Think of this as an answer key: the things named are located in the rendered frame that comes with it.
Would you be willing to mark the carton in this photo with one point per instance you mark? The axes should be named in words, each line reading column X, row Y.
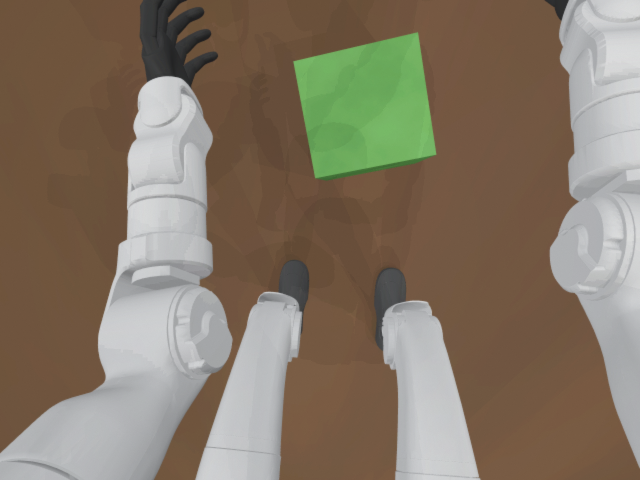
column 366, row 108

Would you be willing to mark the robot right upper arm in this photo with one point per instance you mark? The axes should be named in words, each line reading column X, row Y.
column 596, row 255

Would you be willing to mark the robot right hand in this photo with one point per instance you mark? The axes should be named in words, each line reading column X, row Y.
column 560, row 6

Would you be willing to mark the right robot foot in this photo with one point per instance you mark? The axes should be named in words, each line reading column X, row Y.
column 390, row 289

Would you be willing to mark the robot left hand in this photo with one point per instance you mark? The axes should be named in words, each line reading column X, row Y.
column 161, row 54

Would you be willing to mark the left robot thigh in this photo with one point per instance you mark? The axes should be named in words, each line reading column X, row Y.
column 245, row 439

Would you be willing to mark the robot left upper arm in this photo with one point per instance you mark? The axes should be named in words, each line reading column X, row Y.
column 157, row 349

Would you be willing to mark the robot left forearm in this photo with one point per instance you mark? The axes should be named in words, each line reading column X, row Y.
column 166, row 242

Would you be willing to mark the robot right forearm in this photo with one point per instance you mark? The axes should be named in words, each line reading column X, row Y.
column 601, row 53

